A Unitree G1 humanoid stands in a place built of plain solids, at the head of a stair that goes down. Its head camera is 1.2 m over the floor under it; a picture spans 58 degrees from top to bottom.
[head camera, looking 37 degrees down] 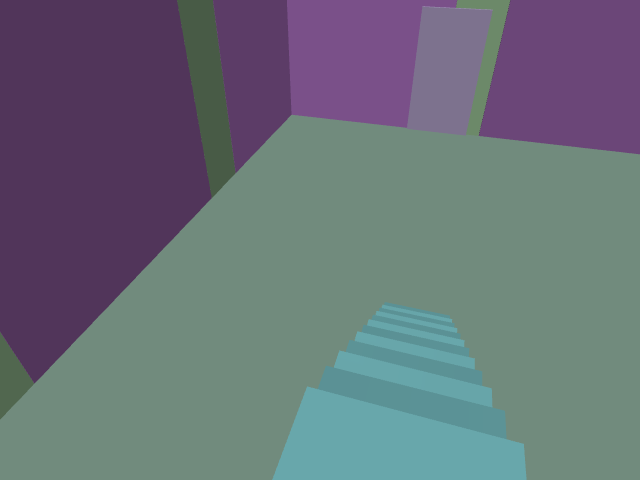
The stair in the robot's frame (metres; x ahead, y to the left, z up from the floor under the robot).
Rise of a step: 0.18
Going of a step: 0.22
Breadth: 0.65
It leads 17 degrees to the right of straight ahead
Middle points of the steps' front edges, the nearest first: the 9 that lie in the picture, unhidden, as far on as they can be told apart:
0.72 -0.27 0.00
0.93 -0.33 -0.17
1.14 -0.39 -0.35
1.35 -0.46 -0.53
1.57 -0.52 -0.70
1.78 -0.59 -0.88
1.98 -0.65 -1.06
2.19 -0.71 -1.23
2.40 -0.77 -1.41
